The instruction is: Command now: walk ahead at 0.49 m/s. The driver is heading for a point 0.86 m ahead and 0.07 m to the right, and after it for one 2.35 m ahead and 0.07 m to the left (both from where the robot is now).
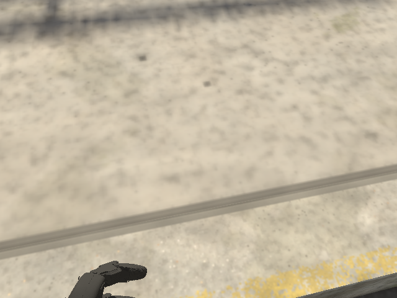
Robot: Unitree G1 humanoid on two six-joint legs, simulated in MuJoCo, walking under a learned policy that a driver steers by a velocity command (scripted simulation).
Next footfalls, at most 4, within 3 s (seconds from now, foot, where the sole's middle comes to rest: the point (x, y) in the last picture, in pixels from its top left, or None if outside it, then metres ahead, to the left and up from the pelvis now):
0.20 left None -0.14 0.04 -0.78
0.50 right None -0.15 -0.08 -0.79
0.74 left None -0.17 0.03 -0.77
0.98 right None -0.22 -0.14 -0.78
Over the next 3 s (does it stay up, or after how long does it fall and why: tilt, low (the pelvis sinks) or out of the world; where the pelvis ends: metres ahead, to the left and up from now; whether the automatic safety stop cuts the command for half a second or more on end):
falls after 1.34 s (tilt)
